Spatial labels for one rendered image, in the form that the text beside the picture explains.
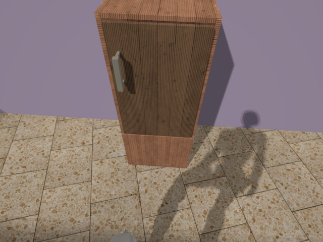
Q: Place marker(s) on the handle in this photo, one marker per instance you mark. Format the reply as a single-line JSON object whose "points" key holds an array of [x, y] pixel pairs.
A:
{"points": [[117, 72]]}

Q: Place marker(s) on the cupboard door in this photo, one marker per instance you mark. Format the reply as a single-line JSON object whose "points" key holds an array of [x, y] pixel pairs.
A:
{"points": [[163, 66]]}

